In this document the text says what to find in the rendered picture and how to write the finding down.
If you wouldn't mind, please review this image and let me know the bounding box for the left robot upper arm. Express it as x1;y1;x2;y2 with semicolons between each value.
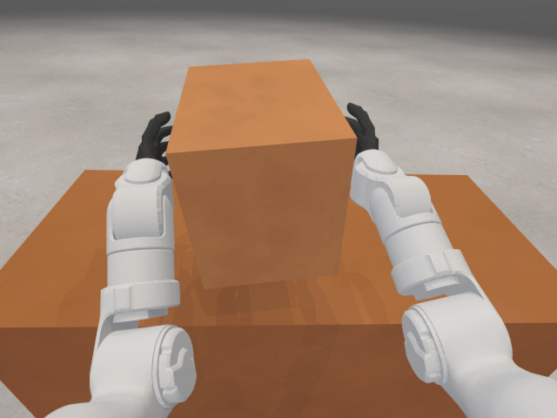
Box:
44;325;197;418

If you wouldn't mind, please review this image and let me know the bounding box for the left robot forearm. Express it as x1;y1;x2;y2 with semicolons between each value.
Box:
90;158;180;390

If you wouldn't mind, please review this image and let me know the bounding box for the robot left hand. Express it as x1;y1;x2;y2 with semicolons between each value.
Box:
136;111;173;178

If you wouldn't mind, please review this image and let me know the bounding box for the right robot upper arm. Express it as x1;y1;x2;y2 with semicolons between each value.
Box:
402;292;557;418

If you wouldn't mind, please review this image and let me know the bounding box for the pedestal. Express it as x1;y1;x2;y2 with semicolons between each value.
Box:
0;170;557;418

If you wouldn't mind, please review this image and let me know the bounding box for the carton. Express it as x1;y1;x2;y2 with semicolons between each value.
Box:
165;59;358;289

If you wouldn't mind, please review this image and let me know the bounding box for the robot right hand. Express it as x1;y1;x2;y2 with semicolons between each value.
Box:
345;103;379;160

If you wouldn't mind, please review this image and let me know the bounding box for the right robot forearm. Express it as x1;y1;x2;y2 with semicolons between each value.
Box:
350;150;513;358

